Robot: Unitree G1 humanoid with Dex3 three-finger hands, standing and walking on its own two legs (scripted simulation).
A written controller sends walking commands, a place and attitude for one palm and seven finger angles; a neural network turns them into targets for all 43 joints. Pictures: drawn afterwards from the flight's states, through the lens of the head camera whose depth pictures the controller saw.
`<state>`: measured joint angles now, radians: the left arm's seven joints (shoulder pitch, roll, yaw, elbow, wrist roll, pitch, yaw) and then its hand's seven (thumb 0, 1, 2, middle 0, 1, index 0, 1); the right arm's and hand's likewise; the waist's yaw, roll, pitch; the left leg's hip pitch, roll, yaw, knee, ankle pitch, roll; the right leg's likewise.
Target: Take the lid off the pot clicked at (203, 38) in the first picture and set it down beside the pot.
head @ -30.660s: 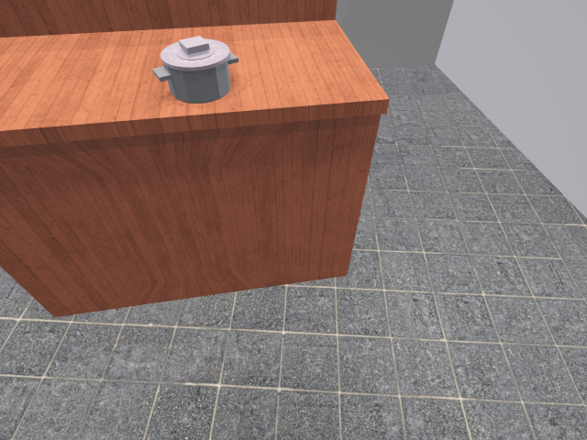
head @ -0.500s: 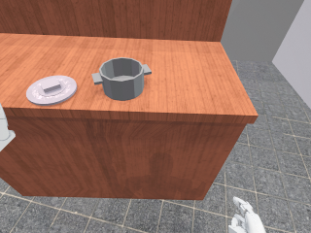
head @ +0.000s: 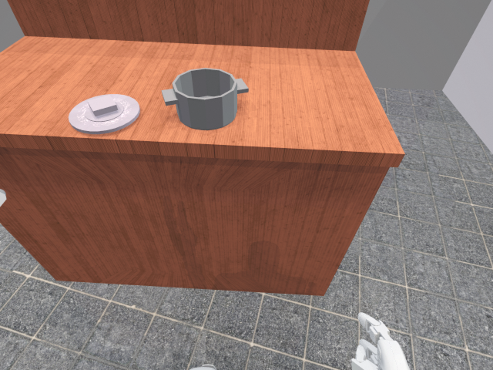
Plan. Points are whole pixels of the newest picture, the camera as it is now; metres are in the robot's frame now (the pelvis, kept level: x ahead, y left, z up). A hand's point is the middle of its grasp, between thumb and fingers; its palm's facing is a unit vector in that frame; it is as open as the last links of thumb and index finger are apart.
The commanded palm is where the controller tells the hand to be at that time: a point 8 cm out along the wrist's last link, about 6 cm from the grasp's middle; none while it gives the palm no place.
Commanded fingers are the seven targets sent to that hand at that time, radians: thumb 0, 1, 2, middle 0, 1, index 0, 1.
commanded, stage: step back with the hand held close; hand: left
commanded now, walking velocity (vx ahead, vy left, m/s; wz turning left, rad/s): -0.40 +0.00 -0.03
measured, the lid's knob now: (102, 105) +0.64 +0.37 +0.09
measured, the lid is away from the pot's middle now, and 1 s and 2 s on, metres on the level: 0.24 0.24 0.24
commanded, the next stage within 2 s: stop stepping back and stand still in 0.18 s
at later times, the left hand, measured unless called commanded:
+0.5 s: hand out of the picture +0.02 +0.21 +0.29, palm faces +0.47 -0.75 -0.45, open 7.4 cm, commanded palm -0.01 +0.29 +0.28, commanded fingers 0.00 0.90 0.90 -0.20 -0.30 -0.20 -0.30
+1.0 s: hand out of the picture -0.08 +0.21 +0.31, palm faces +0.53 -0.73 -0.44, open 7.4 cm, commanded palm -0.10 +0.28 +0.28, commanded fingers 0.00 0.90 0.90 -0.20 -0.30 -0.20 -0.30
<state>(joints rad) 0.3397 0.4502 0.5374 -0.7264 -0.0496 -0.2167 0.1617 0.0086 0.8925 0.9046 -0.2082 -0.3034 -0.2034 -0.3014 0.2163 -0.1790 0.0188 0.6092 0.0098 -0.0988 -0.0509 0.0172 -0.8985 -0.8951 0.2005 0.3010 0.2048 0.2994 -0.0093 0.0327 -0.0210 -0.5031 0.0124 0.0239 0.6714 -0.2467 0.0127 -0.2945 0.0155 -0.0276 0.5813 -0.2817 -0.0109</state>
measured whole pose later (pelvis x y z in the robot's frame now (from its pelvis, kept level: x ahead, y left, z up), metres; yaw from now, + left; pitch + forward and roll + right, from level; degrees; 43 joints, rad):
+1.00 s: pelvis -0.23 +0.00 +0.01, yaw +1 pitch +0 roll +1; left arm 0.42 0.51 0.53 -0.83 -0.04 -0.22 0.12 0.01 0.88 0.90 -0.22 -0.31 -0.22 -0.30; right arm 0.31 -0.22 -0.01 0.70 0.01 -0.05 -0.07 0.02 -0.90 -0.90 0.20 0.30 0.20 0.30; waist 0.03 -0.03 -0.09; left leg -0.50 0.04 0.02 0.97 -0.37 0.01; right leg -0.25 0.00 -0.07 0.56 -0.31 -0.06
